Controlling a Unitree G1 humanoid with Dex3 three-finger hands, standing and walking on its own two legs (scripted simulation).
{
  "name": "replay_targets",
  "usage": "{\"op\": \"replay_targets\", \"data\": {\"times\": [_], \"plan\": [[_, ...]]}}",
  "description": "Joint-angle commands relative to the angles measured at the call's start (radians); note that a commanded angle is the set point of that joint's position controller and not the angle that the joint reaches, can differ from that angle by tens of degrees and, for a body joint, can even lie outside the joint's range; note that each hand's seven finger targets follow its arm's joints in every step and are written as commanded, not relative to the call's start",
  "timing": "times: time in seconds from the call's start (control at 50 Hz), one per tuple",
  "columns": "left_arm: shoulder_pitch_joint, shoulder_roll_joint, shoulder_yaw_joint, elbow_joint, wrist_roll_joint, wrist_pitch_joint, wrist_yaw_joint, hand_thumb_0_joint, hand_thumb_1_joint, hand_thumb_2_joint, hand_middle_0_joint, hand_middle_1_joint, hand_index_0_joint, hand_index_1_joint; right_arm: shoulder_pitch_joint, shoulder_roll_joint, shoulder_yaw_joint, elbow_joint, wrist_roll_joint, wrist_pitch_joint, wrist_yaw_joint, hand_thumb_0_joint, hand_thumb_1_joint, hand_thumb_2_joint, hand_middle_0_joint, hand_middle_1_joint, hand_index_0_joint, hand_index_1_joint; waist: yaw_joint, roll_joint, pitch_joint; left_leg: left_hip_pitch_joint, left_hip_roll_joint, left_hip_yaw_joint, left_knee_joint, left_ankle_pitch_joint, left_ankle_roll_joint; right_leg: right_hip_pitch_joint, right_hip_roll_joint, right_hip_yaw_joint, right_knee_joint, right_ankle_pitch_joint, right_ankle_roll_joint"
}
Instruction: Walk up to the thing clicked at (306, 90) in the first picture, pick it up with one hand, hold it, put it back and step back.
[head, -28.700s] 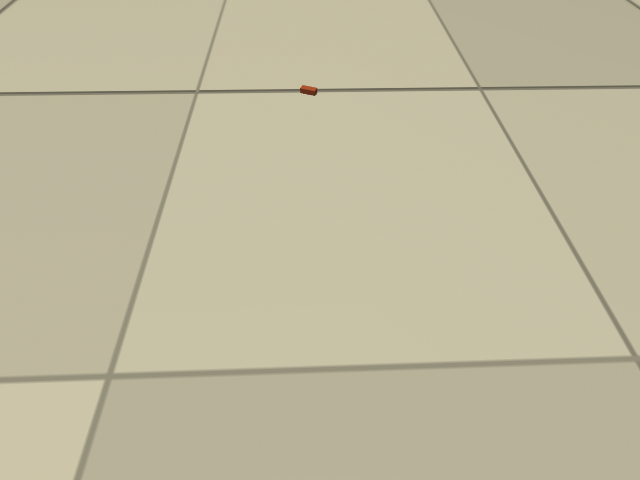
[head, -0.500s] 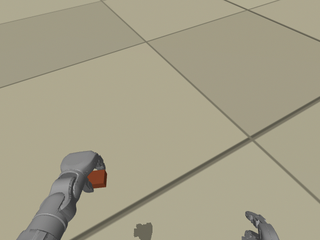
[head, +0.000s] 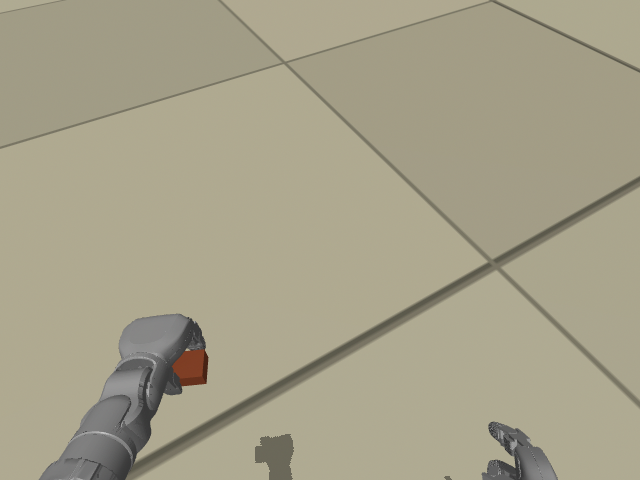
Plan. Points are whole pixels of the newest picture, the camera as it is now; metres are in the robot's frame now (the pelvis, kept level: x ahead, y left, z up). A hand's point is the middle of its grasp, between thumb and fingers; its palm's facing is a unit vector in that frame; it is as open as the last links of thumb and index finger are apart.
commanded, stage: crouch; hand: left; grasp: from above
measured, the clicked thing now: (173, 369) +0.30 +0.23 -0.11
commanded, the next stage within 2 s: lower in 1.60 s
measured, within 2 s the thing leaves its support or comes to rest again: neither
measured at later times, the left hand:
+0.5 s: hand (200, 394) +0.32 +0.24 -0.32, palm faces -0.41 +0.01 -0.91, open 7.0 cm
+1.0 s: hand (217, 411) +0.34 +0.25 -0.50, palm faces -0.44 -0.04 -0.90, open 7.0 cm
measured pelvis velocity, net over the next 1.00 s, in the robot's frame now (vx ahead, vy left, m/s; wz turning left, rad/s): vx -0.07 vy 0.00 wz -0.03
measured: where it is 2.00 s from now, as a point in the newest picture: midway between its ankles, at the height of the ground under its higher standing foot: outside the picture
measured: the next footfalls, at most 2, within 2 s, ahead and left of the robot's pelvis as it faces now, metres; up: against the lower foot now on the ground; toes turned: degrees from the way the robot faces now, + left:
none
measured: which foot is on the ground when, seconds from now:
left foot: down 0.00-1.00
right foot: down 0.00-1.00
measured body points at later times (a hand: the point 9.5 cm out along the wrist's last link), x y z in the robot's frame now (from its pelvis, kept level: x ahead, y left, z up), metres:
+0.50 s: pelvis -0.06 +0.01 -0.19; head +0.09 +0.02 +0.24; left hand +0.34 +0.24 -0.26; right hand +0.01 -0.27 -0.31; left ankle +0.01 +0.12 -0.73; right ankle +0.01 -0.13 -0.73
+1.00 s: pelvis -0.07 +0.00 -0.33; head +0.15 +0.04 +0.06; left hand +0.36 +0.25 -0.45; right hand +0.01 -0.28 -0.45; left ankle +0.01 +0.12 -0.73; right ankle +0.01 -0.13 -0.73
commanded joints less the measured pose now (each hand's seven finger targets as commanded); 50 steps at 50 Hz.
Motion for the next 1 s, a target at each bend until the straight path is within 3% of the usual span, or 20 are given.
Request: {"op": "replay_targets", "data": {"times": [0.0,0.06,0.14,0.26,0.36,0.46,0.48,0.52,0.54,0.62,0.64,0.66,0.74,0.78,0.8,0.82,0.88,0.9,0.94,0.98], "plan": [[-0.37,0.165,0.075,-0.043,0.032,-0.017,0.131,0.0,0.892,0.095,-1.234,-0.085,-1.266,-0.056,0.006,-0.144,-0.066,-0.07,-0.02,-0.033,0.005,0.0,-0.887,-0.9,0.2,0.3,0.2,0.3,-0.035,-0.023,-0.252,-0.006,-0.032,0.02,0.083,0.18,0.009,-0.077,0.026,-0.015,0.034,0.162,-0.022],[-0.456,0.145,0.07,0.014,0.067,-0.035,0.19,0.0,0.872,0.128,-1.23,-0.105,-1.257,-0.082,0.041,-0.145,-0.077,-0.042,-0.036,-0.045,0.013,0.0,-0.89,-0.9,0.2,0.3,0.2,0.3,-0.056,-0.003,-0.348,-0.136,-0.029,0.018,0.234,0.147,0.006,-0.205,0.026,-0.012,0.173,0.14,-0.025],[-0.468,0.138,0.091,0.151,0.104,-0.052,0.262,0.0,0.886,0.144,-1.238,-0.121,-1.266,-0.095,0.066,-0.152,-0.088,-0.041,-0.05,-0.06,0.019,0.0,-0.892,-0.9,0.199,0.3,0.2,0.3,-0.067,-0.004,-0.43,-0.366,-0.03,0.016,0.434,0.081,0.01,-0.389,0.025,-0.012,0.353,0.086,-0.03],[-0.548,0.222,0.156,0.223,0.129,-0.052,0.328,0.0,0.87,0.155,-1.206,-0.165,-1.248,-0.125,0.088,-0.168,-0.098,-0.026,-0.066,-0.08,0.008,0.0,-0.892,-0.899,0.2,0.3,0.2,0.3,-0.058,0.07,-0.586,-0.605,-0.031,0.006,0.642,-0.019,0.013,-0.65,0.035,-0.037,0.585,-0.024,-0.044],[-0.611,0.235,0.177,0.233,0.111,-0.036,0.35,0.0,0.813,0.196,-1.162,-0.19,-1.2,-0.154,0.094,-0.177,-0.105,-0.019,-0.082,-0.1,0.0,0.0,-0.89,-0.897,0.2,0.3,0.2,0.3,-0.077,0.08,-0.676,-0.761,-0.024,-0.024,0.763,-0.13,0.014,-0.815,0.033,-0.05,0.734,-0.113,-0.049],[-0.694,0.254,0.18,0.267,0.091,-0.035,0.338,0.0,0.784,0.253,-1.143,-0.219,-1.173,-0.191,0.099,-0.186,-0.105,0.006,-0.095,-0.12,-0.005,0.0,-0.888,-0.898,0.2,0.3,0.2,0.3,-0.109,0.082,-0.718,-0.882,-0.018,-0.046,0.86,-0.231,0.011,-0.967,0.03,-0.065,0.854,-0.208,-0.053],[-0.665,0.254,0.189,0.31,0.09,-0.038,0.332,0.0,0.786,0.237,-1.134,-0.224,-1.172,-0.188,0.102,-0.195,-0.108,0.012,-0.1,-0.124,0.0,0.0,-0.887,-0.897,0.2,0.3,0.2,0.3,-0.111,0.074,-0.713,-0.899,-0.017,-0.06,0.879,-0.238,0.009,-1.008,0.029,-0.071,0.882,-0.217,-0.052],[-0.731,0.27,0.188,0.268,0.084,-0.053,0.325,0.0,0.792,0.236,-1.131,-0.236,-1.173,-0.196,0.103,-0.191,-0.106,0.009,-0.103,-0.129,0.003,0.0,-0.887,-0.897,0.2,0.3,0.2,0.3,-0.114,0.099,-0.775,-0.925,-0.022,-0.054,0.927,-0.26,0.011,-1.042,0.029,-0.073,0.923,-0.24,-0.056],[-0.723,0.274,0.189,0.323,0.091,-0.056,0.32,0.0,0.806,0.26,-1.158,-0.238,-1.192,-0.206,0.109,-0.195,-0.102,0.017,-0.107,-0.132,0.007,0.0,-0.89,-0.899,0.2,0.3,0.2,0.3,-0.135,0.08,-0.735,-0.978,-0.022,-0.06,0.953,-0.285,0.014,-1.083,0.026,-0.075,0.94,-0.26,-0.053],[-0.776,0.306,0.201,0.328,0.097,-0.098,0.321,0.0,0.865,0.269,-1.193,-0.245,-1.233,-0.207,0.109,-0.198,-0.093,0.028,-0.113,-0.149,0.02,0.0,-0.888,-0.898,0.2,0.3,0.2,0.3,-0.144,0.093,-0.742,-1.042,-0.027,-0.08,1.014,-0.368,0.015,-1.201,0.023,-0.085,1.009,-0.336,-0.054],[-0.749,0.306,0.206,0.353,0.103,-0.104,0.321,0.0,0.88,0.264,-1.201,-0.238,-1.243,-0.198,0.113,-0.202,-0.09,0.03,-0.116,-0.154,0.026,0.0,-0.887,-0.897,0.2,0.3,0.2,0.3,-0.146,0.091,-0.75,-1.049,-0.026,-0.088,1.032,-0.361,0.014,-1.225,0.018,-0.089,1.031,-0.329,-0.052],[-0.799,0.335,0.218,0.286,0.103,-0.119,0.329,0.0,0.901,0.258,-1.208,-0.239,-1.254,-0.196,0.116,-0.195,-0.085,0.035,-0.118,-0.158,0.031,0.0,-0.886,-0.897,0.2,0.3,0.2,0.3,-0.139,0.112,-0.782,-1.056,-0.028,-0.08,1.051,-0.359,0.015,-1.227,0.021,-0.09,1.048,-0.328,-0.054],[-0.789,0.395,0.265,0.329,0.15,-0.14,0.362,0.0,0.927,0.284,-1.223,-0.261,-1.272,-0.215,0.133,-0.207,-0.074,0.061,-0.133,-0.168,0.051,0.0,-0.888,-0.898,0.2,0.3,0.2,0.3,-0.137,0.154,-0.834,-1.084,-0.032,-0.056,1.15,-0.261,0.015,-1.258,0.016,-0.089,1.122,-0.244,-0.053],[-0.75,0.341,0.25,0.386,0.155,-0.136,0.374,0.0,0.94,0.282,-1.247,-0.244,-1.29,-0.204,0.123,-0.198,-0.067,0.057,-0.14,-0.171,0.062,0.0,-0.889,-0.899,0.2,0.3,0.2,0.3,-0.136,0.174,-0.848,-1.087,-0.035,-0.047,1.187,-0.216,0.015,-1.292,0.018,-0.09,1.153,-0.211,-0.054],[-0.829,0.396,0.28,0.31,0.161,-0.146,0.383,0.0,0.955,0.277,-1.242,-0.254,-1.292,-0.206,0.144,-0.208,-0.072,0.072,-0.147,-0.172,0.068,0.0,-0.888,-0.898,0.2,0.3,0.2,0.3,-0.149,0.2,-0.863,-1.082,-0.031,-0.053,1.204,-0.196,0.013,-1.312,0.016,-0.095,1.172,-0.196,-0.053],[-0.808,0.404,0.286,0.352,0.168,-0.144,0.388,0.0,0.953,0.239,-1.236,-0.242,-1.291,-0.188,0.144,-0.211,-0.076,0.072,-0.148,-0.17,0.072,0.0,-0.889,-0.899,0.2,0.3,0.2,0.3,-0.137,0.207,-0.861,-1.081,-0.03,-0.049,1.213,-0.191,0.011,-1.316,0.018,-0.097,1.183,-0.193,-0.055],[-0.793,0.372,0.282,0.378,0.163,-0.138,0.395,0.0,0.951,0.26,-1.247,-0.235,-1.293,-0.19,0.137,-0.202,-0.072,0.064,-0.161,-0.177,0.089,0.0,-0.89,-0.899,0.2,0.3,0.2,0.3,-0.15,0.213,-0.853,-1.124,-0.031,-0.036,1.263,-0.167,0.015,-1.321,0.016,-0.097,1.215,-0.163,-0.051],[-0.807,0.424,0.314,0.355,0.163,-0.142,0.398,0.0,0.941,0.255,-1.241,-0.234,-1.287,-0.189,0.146,-0.21,-0.074,0.072,-0.163,-0.175,0.093,0.0,-0.892,-0.9,0.2,0.3,0.2,0.3,-0.138,0.197,-0.867,-1.133,-0.03,-0.033,1.281,-0.164,0.019,-1.318,0.02,-0.099,1.222,-0.158,-0.049],[-0.766,0.387,0.292,0.413,0.155,-0.142,0.389,0.0,0.933,0.269,-1.249,-0.228,-1.288,-0.191,0.139,-0.203,-0.075,0.067,-0.164,-0.173,0.102,0.0,-0.894,-0.9,0.2,0.3,0.2,0.3,-0.145,0.184,-0.842,-1.169,-0.03,-0.029,1.305,-0.169,0.022,-1.32,0.022,-0.1,1.24,-0.157,-0.048],[-0.802,0.428,0.316,0.373,0.156,-0.153,0.387,0.0,0.931,0.256,-1.243,-0.219,-1.283,-0.18,0.145,-0.21,-0.081,0.076,-0.17,-0.173,0.107,0.0,-0.894,-0.9,0.2,0.3,0.2,0.3,-0.148,0.185,-0.848,-1.186,-0.026,-0.029,1.339,-0.154,0.024,-1.33,0.025,-0.103,1.264,-0.138,-0.046]]}}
